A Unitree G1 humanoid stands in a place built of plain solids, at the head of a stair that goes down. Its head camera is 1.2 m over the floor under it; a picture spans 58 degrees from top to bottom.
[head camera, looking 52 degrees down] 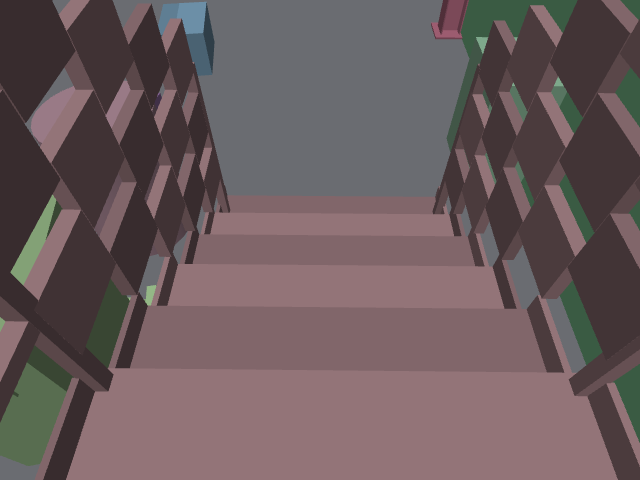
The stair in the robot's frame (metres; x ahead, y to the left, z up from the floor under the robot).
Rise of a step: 0.17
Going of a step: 0.30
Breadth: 1.40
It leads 1 degrees to the right of straight ahead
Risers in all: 6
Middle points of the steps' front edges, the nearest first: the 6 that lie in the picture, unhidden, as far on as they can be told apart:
0.47 -0.06 0.00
0.77 -0.06 -0.17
1.07 -0.06 -0.34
1.37 -0.07 -0.51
1.67 -0.07 -0.68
1.97 -0.07 -0.85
